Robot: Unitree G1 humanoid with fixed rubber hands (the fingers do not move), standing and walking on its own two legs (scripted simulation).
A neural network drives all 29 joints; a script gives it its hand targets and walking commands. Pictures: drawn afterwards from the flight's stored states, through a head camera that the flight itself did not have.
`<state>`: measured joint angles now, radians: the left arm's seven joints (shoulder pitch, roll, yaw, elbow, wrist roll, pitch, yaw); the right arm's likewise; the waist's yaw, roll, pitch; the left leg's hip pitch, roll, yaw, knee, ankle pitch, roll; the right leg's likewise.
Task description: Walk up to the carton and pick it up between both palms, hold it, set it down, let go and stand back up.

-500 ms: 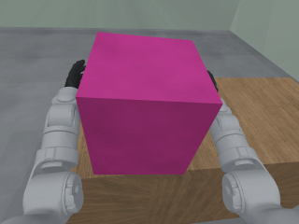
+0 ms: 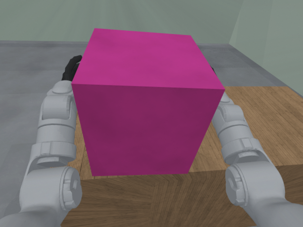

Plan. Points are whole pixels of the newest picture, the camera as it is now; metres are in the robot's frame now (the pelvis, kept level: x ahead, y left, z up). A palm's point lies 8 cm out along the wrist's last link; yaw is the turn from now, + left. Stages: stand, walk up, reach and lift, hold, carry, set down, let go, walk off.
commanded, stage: reach and lift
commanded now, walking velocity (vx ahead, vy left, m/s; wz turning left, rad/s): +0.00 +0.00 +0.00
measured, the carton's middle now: (142, 103) +0.40 +0.01 +0.17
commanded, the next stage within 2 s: hold in 1.42 s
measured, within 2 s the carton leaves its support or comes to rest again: neither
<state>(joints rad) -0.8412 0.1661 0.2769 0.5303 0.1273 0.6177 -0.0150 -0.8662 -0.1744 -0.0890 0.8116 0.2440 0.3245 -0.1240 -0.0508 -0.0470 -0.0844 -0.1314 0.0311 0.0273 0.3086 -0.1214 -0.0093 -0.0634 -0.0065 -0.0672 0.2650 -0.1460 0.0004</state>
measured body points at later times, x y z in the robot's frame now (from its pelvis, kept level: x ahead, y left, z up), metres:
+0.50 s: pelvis +0.00 +0.00 +0.00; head -0.07 +0.02 +0.44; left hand +0.40 +0.18 +0.25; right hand +0.40 -0.18 +0.26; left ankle +0.03 +0.12 -0.75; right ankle +0.00 -0.12 -0.75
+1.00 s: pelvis +0.01 +0.00 +0.00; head -0.07 +0.02 +0.44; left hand +0.41 +0.17 +0.27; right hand +0.40 -0.19 +0.29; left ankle +0.03 +0.12 -0.75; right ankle +0.00 -0.12 -0.75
